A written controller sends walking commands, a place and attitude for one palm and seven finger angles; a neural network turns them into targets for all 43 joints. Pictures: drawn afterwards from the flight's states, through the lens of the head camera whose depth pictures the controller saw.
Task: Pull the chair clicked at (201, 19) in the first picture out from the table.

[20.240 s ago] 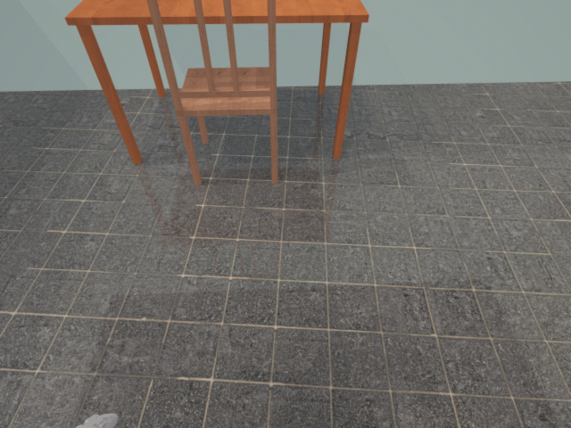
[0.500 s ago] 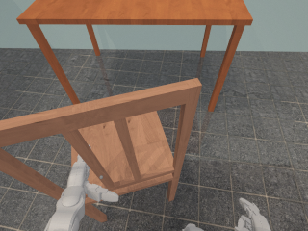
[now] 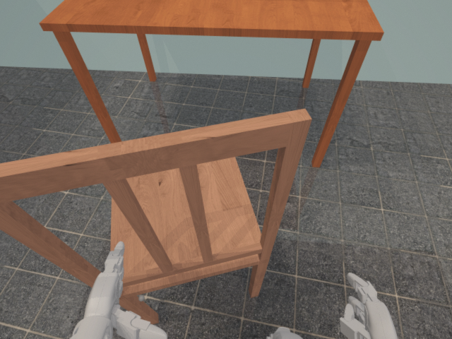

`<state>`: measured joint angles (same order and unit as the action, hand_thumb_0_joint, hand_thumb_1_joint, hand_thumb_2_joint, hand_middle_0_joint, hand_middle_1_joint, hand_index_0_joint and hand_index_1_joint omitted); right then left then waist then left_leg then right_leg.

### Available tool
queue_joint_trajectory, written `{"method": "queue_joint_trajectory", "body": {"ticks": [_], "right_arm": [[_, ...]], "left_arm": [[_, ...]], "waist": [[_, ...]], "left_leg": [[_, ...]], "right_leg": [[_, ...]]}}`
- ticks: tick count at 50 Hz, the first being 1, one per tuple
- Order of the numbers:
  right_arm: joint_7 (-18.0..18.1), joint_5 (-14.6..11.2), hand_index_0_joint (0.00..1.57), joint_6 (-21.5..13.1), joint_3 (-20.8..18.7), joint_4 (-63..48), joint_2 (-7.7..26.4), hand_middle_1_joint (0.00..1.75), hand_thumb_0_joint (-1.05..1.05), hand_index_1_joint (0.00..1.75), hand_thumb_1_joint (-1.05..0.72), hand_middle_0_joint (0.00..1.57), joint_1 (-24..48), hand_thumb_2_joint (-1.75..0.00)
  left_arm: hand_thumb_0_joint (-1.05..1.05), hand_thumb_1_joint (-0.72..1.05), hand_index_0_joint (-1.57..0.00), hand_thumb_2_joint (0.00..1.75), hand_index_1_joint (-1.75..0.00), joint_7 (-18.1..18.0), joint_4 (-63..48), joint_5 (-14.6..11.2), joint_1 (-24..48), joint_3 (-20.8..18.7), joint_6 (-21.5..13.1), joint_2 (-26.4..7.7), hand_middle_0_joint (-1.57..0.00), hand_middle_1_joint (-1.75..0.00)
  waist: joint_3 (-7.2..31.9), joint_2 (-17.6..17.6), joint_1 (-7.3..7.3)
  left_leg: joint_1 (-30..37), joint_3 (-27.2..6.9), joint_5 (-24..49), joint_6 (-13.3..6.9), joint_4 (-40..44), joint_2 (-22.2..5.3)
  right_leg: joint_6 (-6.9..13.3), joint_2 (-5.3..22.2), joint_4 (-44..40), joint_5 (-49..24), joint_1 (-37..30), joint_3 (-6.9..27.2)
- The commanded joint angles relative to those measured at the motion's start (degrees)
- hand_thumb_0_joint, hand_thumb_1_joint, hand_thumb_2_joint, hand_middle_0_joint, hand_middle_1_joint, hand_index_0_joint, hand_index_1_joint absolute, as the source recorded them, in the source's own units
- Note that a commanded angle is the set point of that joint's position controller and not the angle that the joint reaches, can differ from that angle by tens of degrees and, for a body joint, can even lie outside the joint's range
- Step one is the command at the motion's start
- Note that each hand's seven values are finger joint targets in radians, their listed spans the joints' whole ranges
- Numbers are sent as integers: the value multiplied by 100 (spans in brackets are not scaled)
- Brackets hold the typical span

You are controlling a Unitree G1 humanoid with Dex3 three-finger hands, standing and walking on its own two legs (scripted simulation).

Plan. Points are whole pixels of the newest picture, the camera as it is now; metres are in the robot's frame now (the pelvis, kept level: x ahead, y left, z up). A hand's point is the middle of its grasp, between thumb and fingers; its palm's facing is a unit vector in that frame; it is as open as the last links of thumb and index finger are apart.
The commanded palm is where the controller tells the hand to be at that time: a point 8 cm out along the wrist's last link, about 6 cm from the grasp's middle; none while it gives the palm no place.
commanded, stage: draw the fingers out of the gap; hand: left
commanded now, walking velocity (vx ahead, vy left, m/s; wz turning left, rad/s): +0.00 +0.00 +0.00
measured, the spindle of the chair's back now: (147, 235) +0.30 +0.16 -0.01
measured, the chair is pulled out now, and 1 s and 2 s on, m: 0.58 0.58 0.57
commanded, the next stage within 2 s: draw the hand back to the body in 0.30 s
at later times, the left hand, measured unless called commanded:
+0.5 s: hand (128, 330) +0.15 +0.17 -0.02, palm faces +0.11 -0.99 -0.12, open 17.4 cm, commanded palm +0.12 +0.23 +0.00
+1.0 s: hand (76, 305) +0.17 +0.21 +0.08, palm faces +0.10 -0.96 -0.24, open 17.0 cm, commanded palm +0.12 +0.26 +0.10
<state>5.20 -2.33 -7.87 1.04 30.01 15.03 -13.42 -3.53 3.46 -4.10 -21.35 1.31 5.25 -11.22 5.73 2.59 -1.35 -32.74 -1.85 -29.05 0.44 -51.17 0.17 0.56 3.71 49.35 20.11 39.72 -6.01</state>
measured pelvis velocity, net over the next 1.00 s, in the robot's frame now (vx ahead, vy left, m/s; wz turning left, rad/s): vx -0.01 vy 0.01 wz -0.01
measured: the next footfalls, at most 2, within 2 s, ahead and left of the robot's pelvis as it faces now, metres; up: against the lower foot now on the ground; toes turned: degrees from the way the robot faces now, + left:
none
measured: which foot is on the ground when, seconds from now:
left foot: down 0.00-1.00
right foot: down 0.00-1.00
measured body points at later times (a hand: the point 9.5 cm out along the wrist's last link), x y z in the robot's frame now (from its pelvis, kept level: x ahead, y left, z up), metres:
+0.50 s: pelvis +0.00 +0.00 -0.01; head +0.04 +0.00 +0.44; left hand +0.14 +0.22 -0.01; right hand +0.18 -0.24 -0.08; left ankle -0.04 +0.12 -0.69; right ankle +0.04 -0.12 -0.69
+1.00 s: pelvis -0.01 +0.01 +0.00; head +0.02 +0.00 +0.45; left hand +0.16 +0.26 +0.10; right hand +0.19 -0.22 -0.07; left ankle -0.04 +0.12 -0.69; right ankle +0.04 -0.12 -0.69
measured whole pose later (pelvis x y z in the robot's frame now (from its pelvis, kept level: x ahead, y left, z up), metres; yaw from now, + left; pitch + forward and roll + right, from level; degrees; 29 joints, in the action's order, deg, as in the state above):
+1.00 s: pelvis -0.01 +0.01 +0.00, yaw +0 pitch +7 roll -1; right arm 5.5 -4.1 -11.5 0.0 30.7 11.9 -12.5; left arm 4.0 -20.9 -10.2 -37.9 -8.9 -9.0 -17.1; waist 5.3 3.0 1.5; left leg -30.2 -1.8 -30.0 -0.1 -52.7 -0.1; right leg 0.0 3.4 49.3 20.1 36.6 -5.9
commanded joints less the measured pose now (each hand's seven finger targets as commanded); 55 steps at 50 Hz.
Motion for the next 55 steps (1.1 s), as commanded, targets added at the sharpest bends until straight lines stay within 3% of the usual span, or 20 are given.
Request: {"method": "queue_joint_trajectory", "body": {"ticks": [1,3,8,11,18,21,22,23,24,25,26,31,34,38,46,47,49,51,53,55], "right_arm": [[91,2,20,-334,-311,-933,680,30,0,30,-90,20,284,-90],[109,13,20,-314,-319,-949,680,30,0,30,-90,20,297,-90],[115,14,20,-269,-321,-1079,604,30,0,30,-90,20,366,-90],[135,5,20,-239,-317,-1114,571,30,0,30,-90,20,360,-90],[201,7,20,-317,-366,-1126,522,30,0,30,-90,20,380,-90],[217,-7,20,-332,-382,-1105,495,30,0,30,-90,20,371,-90],[230,6,20,-484,-366,-1056,489,30,0,30,-90,20,297,-90],[246,8,20,-570,-411,-890,488,30,0,30,-90,20,315,-90],[225,-10,20,-643,-437,-863,485,30,0,30,-90,20,301,-90],[182,-38,20,-706,-434,-849,407,30,0,30,-90,20,326,-90],[147,-49,20,-732,-444,-774,414,30,0,30,-90,20,345,-90],[-75,-111,20,-814,-512,-649,384,30,0,30,-90,20,625,-90],[-173,-175,20,-843,-535,-728,406,30,0,30,-90,20,770,-90],[-119,-260,20,-778,-506,-933,393,30,0,30,-90,20,911,-90],[38,-301,20,-973,-387,-809,436,30,0,30,-90,20,679,-90],[126,-133,20,-710,-441,-863,335,30,0,30,-90,20,553,-90],[156,-94,20,-472,-335,-947,262,30,0,30,-90,20,530,-90],[195,-74,20,-314,-298,-890,278,30,0,30,-90,20,608,-90],[261,-67,20,-219,-281,-811,312,30,0,30,-90,20,699,-90],[292,-40,20,-195,-255,-761,280,30,0,30,-90,20,677,-90]], "left_arm": [[0,-55,0,20,0,-93,-1368,55,-66,-159,-246,-434,0,0],[0,-55,0,20,0,-157,-1414,86,-174,-313,-180,-594,0,0],[0,-55,0,20,0,-240,-1749,165,-796,-225,-86,-512,0,0],[0,-55,0,20,0,-242,-1887,163,-984,-201,-67,-465,0,0],[0,-55,0,20,0,-129,-2249,112,-1539,-256,-166,-505,0,0],[0,-55,0,20,0,-37,-2237,68,-1746,-241,-212,-453,0,0],[0,-55,0,20,0,155,-3085,-510,-1096,-324,-901,-247,0,0],[0,-55,0,20,0,255,-2954,-517,-1220,-595,-1238,-612,0,0],[0,-55,0,20,0,351,-3035,-625,-1467,-721,-1477,-675,0,0],[0,-55,0,20,0,464,-3035,-681,-1716,-625,-1673,-514,0,0],[0,-55,0,20,0,555,-2999,-740,-1605,-755,-1870,-633,0,0],[0,-55,0,20,0,1249,-2709,-920,-1702,-841,-2866,-597,0,0],[0,-55,0,20,0,1725,-2688,-1110,-1870,-1051,-3153,-752,0,0],[0,-55,0,20,0,1706,-3032,-1317,-2040,-1490,-2641,-989,0,0],[0,-37,-2,29,-4,1611,-3412,-1416,-1533,-1593,-2334,-1073,-2,-4],[0,-33,-3,31,-5,552,-3391,-402,-2090,-2034,-1740,-1955,-3,-5],[0,-26,-4,34,-6,-148,-3852,-177,-2139,-1422,-1248,-1180,-4,-6],[0,-19,-5,37,-8,-475,-3854,-64,-2000,-1358,-1029,-1197,-5,-8],[0,-12,-6,41,-9,-653,-3887,10,-1816,-1692,-917,-1578,-6,-9],[0,-4,-7,44,-10,-739,-3897,42,-1710,-1803,-873,-1631,-7,-10]], "waist": [[983,-277,-78],[954,-301,-41],[935,-199,21],[798,-368,-21],[903,-157,14],[860,-314,-30],[792,-482,-166],[961,-278,-55],[1175,-109,10],[1171,53,56],[1086,100,19],[900,-70,29],[1032,-129,79],[1098,-80,207],[695,-173,56],[955,203,523],[367,311,311],[146,165,280],[35,17,331],[-1,120,330]], "left_leg": [[-261,-21,1456,-71,790,0],[-360,-41,1413,-72,785,11],[-418,-29,1408,-65,743,13],[-535,-29,1237,-71,694,20],[-598,-36,1308,-89,546,45],[-689,-19,1243,-94,462,58],[-752,-62,1288,-64,244,89],[-767,-41,1355,-68,185,88],[-622,-57,1477,-35,216,86],[-580,-31,1538,-13,210,91],[-628,-57,1574,11,165,81],[-951,-56,1269,24,1,55],[-961,-33,1158,-5,14,53],[-799,-44,1032,-36,292,56],[-266,-117,1025,-42,702,-7],[26,-86,996,40,1158,-180],[88,-57,932,58,1391,-142],[347,-109,1068,28,1586,-198],[611,-125,1260,28,1770,-224],[927,-90,1484,26,1982,-216]], "right_leg": [[-10,-38,-588,-827,-1374,182],[13,-39,-594,-783,-1408,188],[35,-48,-547,-739,-1352,187],[9,-60,-538,-542,-1223,182],[45,-69,-496,-586,-1191,214],[17,-72,-470,-537,-1106,208],[9,-104,-396,-645,-846,142],[59,-103,-318,-698,-949,209],[63,-94,-246,-780,-1005,188],[63,-97,-207,-810,-1001,183],[75,-95,-148,-872,-931,170],[71,-102,40,-533,-612,189],[76,-75,-13,-385,-773,273],[54,-77,-241,-170,-1139,279],[-12,-115,-711,-108,-1231,187],[121,61,-900,-120,-1932,486],[102,51,-1099,-153,-2106,344],[104,36,-1286,-287,-2245,279],[130,0,-1496,-477,-2513,274],[128,10,-1644,-774,-2762,290]]}}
